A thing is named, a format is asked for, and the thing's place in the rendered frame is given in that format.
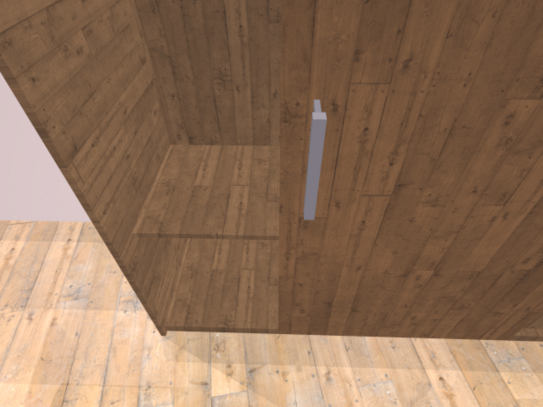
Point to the handle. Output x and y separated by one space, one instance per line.
318 128

